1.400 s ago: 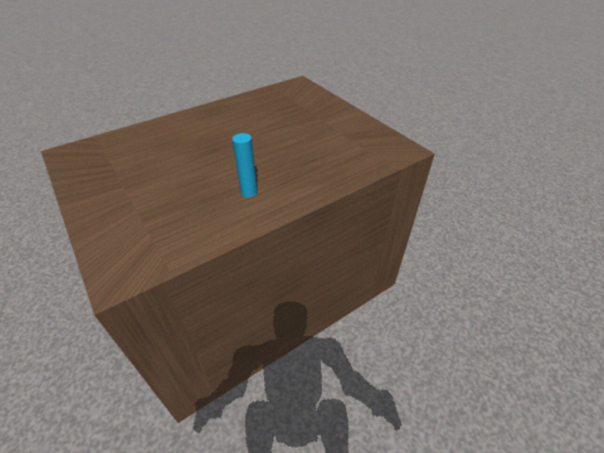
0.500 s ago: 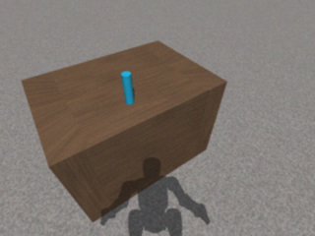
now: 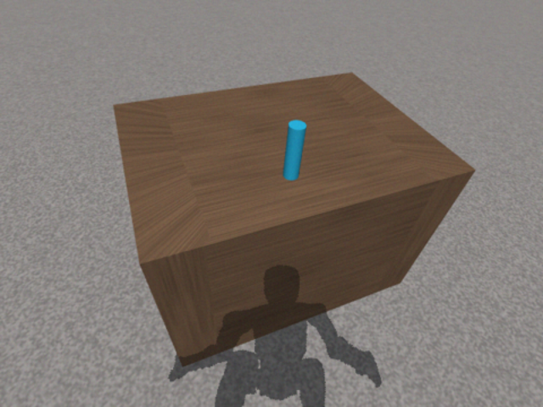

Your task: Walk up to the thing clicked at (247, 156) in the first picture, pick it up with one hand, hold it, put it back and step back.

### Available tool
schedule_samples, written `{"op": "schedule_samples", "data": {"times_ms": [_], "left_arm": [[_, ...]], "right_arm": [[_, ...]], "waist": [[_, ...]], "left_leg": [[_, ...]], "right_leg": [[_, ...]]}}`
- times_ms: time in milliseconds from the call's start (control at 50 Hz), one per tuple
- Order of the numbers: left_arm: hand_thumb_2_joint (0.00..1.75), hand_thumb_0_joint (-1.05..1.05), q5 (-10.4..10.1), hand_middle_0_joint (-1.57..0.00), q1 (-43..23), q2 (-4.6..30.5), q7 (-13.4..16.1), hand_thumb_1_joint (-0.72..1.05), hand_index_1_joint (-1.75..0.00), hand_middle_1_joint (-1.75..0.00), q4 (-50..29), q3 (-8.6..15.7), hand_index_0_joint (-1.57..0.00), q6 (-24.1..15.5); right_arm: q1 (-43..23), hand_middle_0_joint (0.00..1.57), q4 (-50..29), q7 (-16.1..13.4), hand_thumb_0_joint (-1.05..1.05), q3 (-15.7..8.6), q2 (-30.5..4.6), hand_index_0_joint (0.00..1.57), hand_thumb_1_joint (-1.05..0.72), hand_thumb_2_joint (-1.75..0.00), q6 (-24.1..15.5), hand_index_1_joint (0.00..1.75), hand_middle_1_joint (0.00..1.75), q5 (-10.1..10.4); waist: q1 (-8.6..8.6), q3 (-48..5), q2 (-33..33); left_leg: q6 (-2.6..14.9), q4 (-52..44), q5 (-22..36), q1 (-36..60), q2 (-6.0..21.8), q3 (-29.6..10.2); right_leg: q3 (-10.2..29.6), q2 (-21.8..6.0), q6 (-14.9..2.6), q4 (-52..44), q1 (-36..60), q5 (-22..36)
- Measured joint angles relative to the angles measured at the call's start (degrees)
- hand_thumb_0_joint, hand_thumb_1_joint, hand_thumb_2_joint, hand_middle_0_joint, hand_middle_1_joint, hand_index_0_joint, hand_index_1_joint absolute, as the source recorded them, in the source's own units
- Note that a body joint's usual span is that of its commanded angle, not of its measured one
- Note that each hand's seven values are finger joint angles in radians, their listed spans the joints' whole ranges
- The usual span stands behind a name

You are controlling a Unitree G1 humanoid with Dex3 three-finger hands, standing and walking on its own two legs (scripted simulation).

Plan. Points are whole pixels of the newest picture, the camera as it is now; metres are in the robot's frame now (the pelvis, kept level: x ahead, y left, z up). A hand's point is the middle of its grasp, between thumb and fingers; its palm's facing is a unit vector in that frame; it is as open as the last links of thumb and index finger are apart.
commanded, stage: walk up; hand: right
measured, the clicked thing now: (293, 151) +0.76 -0.05 -0.04
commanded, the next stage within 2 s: none
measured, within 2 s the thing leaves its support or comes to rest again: neither
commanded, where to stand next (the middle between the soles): +0.25 -0.03 m, yaw +22 degrees
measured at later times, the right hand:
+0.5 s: hand (440, 372) +0.26 -0.31 -0.16, palm faces -0.23 +0.86 -0.46, open 7.4 cm
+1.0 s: hand (390, 291) +0.42 -0.26 -0.15, palm faces -0.40 +0.82 -0.41, open 7.4 cm
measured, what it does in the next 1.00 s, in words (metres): walks ahead, turning left: left foot, then right foot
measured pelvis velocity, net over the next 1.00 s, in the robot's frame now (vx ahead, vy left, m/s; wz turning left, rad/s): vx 0.22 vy -0.05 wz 0.39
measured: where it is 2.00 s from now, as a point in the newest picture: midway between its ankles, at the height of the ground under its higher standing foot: outside the picture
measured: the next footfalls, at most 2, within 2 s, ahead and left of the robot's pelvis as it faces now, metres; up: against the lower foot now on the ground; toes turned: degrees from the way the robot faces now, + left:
left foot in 0.04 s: +0.13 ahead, +0.15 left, +0.00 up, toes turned +6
right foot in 0.48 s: +0.30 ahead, -0.17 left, +0.00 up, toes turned +23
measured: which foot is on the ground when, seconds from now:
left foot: up 0.00-0.02, down 0.04-0.48, up 0.50-0.82, down 0.84-1.00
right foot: down 0.00-0.04, up 0.06-0.46, down 0.48-1.00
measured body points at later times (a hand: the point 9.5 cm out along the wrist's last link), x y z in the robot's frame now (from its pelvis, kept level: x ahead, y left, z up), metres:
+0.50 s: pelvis +0.17 -0.03 -0.03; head +0.20 -0.02 +0.42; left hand +0.21 +0.32 -0.12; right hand +0.27 -0.35 -0.12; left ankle +0.09 +0.14 -0.72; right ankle +0.28 -0.15 -0.74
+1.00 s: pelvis +0.22 -0.05 -0.02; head +0.25 -0.03 +0.42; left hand +0.17 +0.28 -0.14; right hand +0.44 -0.30 -0.13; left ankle +0.21 +0.06 -0.73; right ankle +0.26 -0.18 -0.72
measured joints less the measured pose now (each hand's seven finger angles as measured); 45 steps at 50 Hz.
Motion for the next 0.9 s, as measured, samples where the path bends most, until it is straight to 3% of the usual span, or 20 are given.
{"op": "schedule_samples", "data": {"times_ms": [20, 60, 100, 160, 340, 460, 480, 520, 560, 600, 720, 800, 860, 900], "left_arm": [[0.9, 0.0, 0.0, -0.2, 0.6, 0.5, -0.1, 0.9, -0.3, -0.3, -0.4, 0.1, -0.21, 0.4], [0.9, 0.0, 0.0, -0.2, 1.4, 1.3, -0.2, 0.9, -0.3, -0.3, -1.0, 0.4, -0.21, 1.4], [0.9, 0.01, -0.4, -0.2, 1.0, 1.4, -0.1, 0.9, -0.3, -0.3, -0.7, 0.2, -0.21, 2.7], [0.9, 0.01, -1.2, -0.2, 0.1, 1.7, -0.3, 0.9, -0.3, -0.3, -1.3, -0.7, -0.2, 2.8], [0.9, 0.01, -0.9, -0.2, 0.2, 0.7, -2.0, 0.9, -0.3, -0.3, -5.3, 0.0, -0.21, 3.9], [0.9, 0.01, -1.2, -0.2, -0.4, 0.7, -1.2, 0.9, -0.3, -0.3, -7.0, 0.6, -0.21, 3.3], [0.9, 0.01, -1.1, -0.2, -0.6, 0.4, -0.8, 0.9, -0.3, -0.3, -7.2, 0.7, -0.21, 2.7], [0.9, 0.0, -1.0, -0.2, -1.4, -0.8, -0.3, 0.9, -0.3, -0.3, -7.7, 0.3, -0.21, 1.9], [0.9, 0.0, -1.3, -0.2, -2.0, -2.1, -0.2, 0.9, -0.3, -0.3, -7.9, -0.7, -0.21, 1.9], [0.9, 0.0, -1.4, -0.2, -2.0, -3.6, 0.1, 0.9, -0.3, -0.3, -7.8, -1.9, -0.21, 1.7], [0.9, 0.0, -1.6, -0.2, -0.4, -3.8, 1.2, 0.9, -0.3, -0.3, -7.5, -3.9, -0.21, 0.4], [0.9, 0.0, -2.5, -0.2, -0.2, -2.1, 2.0, 0.9, -0.3, -0.3, -6.5, -4.3, -0.21, 0.9], [0.9, 0.0, -3.0, -0.2, -0.6, -1.0, 2.4, 0.9, -0.3, -0.3, -5.4, -4.3, -0.21, 1.7], [0.9, 0.01, -3.4, -0.2, -1.3, -1.1, 2.9, 0.9, -0.3, -0.3, -4.2, -4.2, -0.21, 2.6]], "right_arm": [[0.7, 0.2, -0.7, -0.1, 0.0, -0.4, -0.5, 0.2, -0.9, -0.9, -0.6, 0.3, 0.3, 0.0], [1.5, 0.2, -1.9, -1.1, 0.0, -1.0, -1.0, 0.2, -0.9, -0.9, -1.8, 0.3, 0.3, -0.2], [2.3, 0.2, -2.9, -2.0, 0.0, -0.7, -0.6, 0.2, -0.9, -0.9, -2.5, 0.3, 0.3, 0.3], [4.1, 0.2, -3.8, -2.9, 0.0, 1.0, 1.2, 0.2, -0.9, -0.9, -2.9, 0.3, 0.3, 0.7], [9.7, 0.21, -6.7, -4.8, 0.0, 3.3, 2.9, 0.21, -0.9, -0.9, -5.4, 0.3, 0.3, 0.5], [9.8, 0.21, -8.3, -6.2, 0.0, 3.4, 0.7, 0.21, -0.89, -0.9, -4.8, 0.3, 0.3, 0.4], [9.3, 0.21, -8.5, -6.6, 0.0, 3.2, 0.1, 0.21, -0.89, -0.9, -4.5, 0.3, 0.3, 0.6], [6.9, 0.21, -8.0, -7.7, 0.0, 2.9, -0.8, 0.21, -0.9, -0.9, -3.2, 0.3, 0.3, 1.2], [4.6, 0.21, -7.2, -8.2, 0.0, 2.8, -1.4, 0.2, -0.9, -0.9, -2.5, 0.3, 0.3, 1.4], [2.9, 0.2, -6.8, -8.0, 0.0, 2.6, -2.2, 0.2, -0.9, -0.9, -2.6, 0.3, 0.3, 1.6], [-0.4, 0.2, -7.0, -6.1, 0.0, 2.6, -1.8, 0.2, -0.9, -0.9, -2.1, 0.3, 0.3, 1.4], [-2.2, 0.2, -7.5, -5.5, 0.0, 2.6, -0.8, 0.2, -0.9, -0.9, -1.4, 0.3, 0.3, 1.2], [-3.1, 0.2, -7.5, -5.3, 0.0, 2.5, -0.1, 0.2, -0.9, -0.9, -1.5, 0.3, 0.3, 0.6], [-3.6, 0.2, -7.5, -5.0, 0.0, 2.9, -0.1, 0.2, -0.9, -0.9, -1.4, 0.3, 0.3, 0.6]], "waist": [[-0.13, -0.1, -0.3], [-0.36, 0.2, -2.2], [-1.75, 0.5, -3.0], [-2.44, 0.9, -4.3], [-2.43, 0.1, -3.4], [-1.97, 0.0, -1.4], [-1.62, 0.2, -0.6], [-1.5, 1.3, 1.1], [-1.15, 2.1, 1.4], [-0.64, 2.3, 2.1], [0.65, 2.3, 1.5], [0.74, 2.8, 0.4], [0.55, 3.1, -1.1], [0.32, 3.1, -0.4]], "left_leg": [[-0.01, -1.7, 1.1, 1.1, -0.3, 0.7], [0.14, 0.8, 1.4, 1.2, -2.7, 2.1], [0.92, 3.9, -1.3, 0.6, -4.4, 1.6], [1.61, 0.7, -1.2, 3.6, -6.0, 0.7], [0.14, -4.5, -3.2, 10.6, -7.0, -4.2], [-2.54, 1.3, -9.4, 10.3, -5.0, -8.2], [-2.22, 4.5, -10.7, 9.2, -4.4, -8.7], [0.08, 14.6, -12.6, 5.0, -4.4, -9.7], [1.14, 24.7, -15.4, 0.6, -5.7, -7.6], [1.5, 28.4, -14.7, -2.2, -6.0, -4.9], [1.24, 16.8, -13.1, -3.1, -6.2, -1.0], [1.71, 8.5, -8.0, -0.6, -6.6, 0.0], [2.21, 5.0, -3.7, 1.2, -8.1, 0.2], [2.4, 6.8, -4.9, 0.5, -7.9, -0.7]], "right_leg": [[-0.3, -1.0, -0.11, 3.6, -0.7, -2.6], [2.0, -3.9, -2.13, 16.0, -4.7, -8.8], [7.2, -1.5, -3.1, 30.2, -10.9, -11.1], [9.4, 0.4, -3.35, 39.5, -18.7, -6.7], [10.9, -1.3, -1.37, 27.3, -27.2, 2.0], [9.6, 0.0, -2.87, 15.9, -23.6, 5.9], [9.0, 0.7, -2.01, 14.7, -22.7, 6.8], [7.2, 1.2, -0.66, 17.6, -22.9, 4.6], [6.1, 0.5, -0.98, 17.8, -21.9, 3.5], [5.2, 0.3, -1.51, 16.1, -20.4, 3.6], [2.7, 0.0, -2.28, 14.3, -18.6, 2.8], [1.1, -1.0, -1.91, 17.1, -18.9, 0.5], [1.2, -2.8, -1.24, 21.6, -20.3, -1.9], [3.8, -0.9, -1.58, 24.7, -20.9, -8.6]]}}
